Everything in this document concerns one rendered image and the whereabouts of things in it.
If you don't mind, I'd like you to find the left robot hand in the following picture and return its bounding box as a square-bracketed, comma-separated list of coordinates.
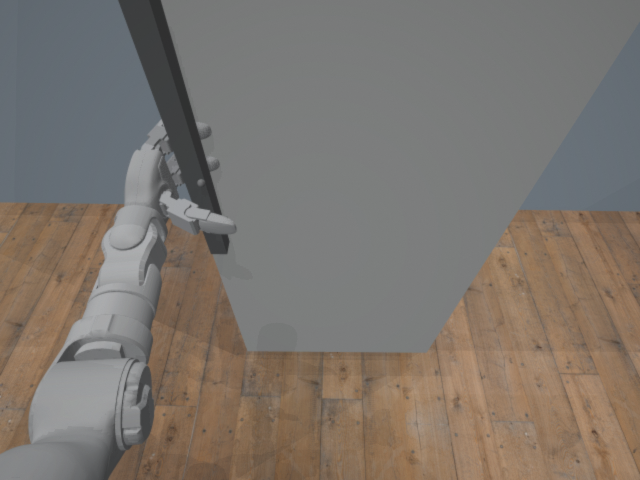
[124, 119, 237, 235]

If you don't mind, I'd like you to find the robot left upper arm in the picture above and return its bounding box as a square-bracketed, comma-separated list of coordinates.
[0, 358, 154, 480]

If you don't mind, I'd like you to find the fridge door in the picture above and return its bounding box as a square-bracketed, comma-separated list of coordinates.
[161, 0, 640, 353]

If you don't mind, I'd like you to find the handle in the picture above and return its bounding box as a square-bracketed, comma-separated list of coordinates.
[118, 0, 230, 254]

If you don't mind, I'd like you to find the robot left forearm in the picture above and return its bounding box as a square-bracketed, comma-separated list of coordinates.
[28, 205, 168, 443]

